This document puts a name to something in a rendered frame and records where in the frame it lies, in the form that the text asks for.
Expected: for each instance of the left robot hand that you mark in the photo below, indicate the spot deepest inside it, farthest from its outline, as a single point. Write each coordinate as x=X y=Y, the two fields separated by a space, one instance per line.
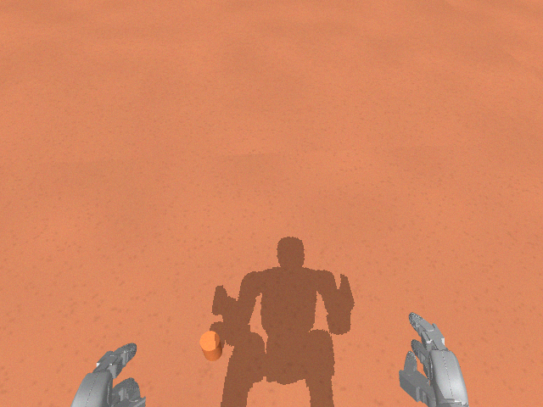
x=96 y=389

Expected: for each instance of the can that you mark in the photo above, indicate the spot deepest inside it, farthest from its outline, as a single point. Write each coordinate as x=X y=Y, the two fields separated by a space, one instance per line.
x=211 y=345

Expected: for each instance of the right robot hand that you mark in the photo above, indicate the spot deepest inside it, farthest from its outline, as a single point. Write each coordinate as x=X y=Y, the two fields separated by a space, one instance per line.
x=439 y=364

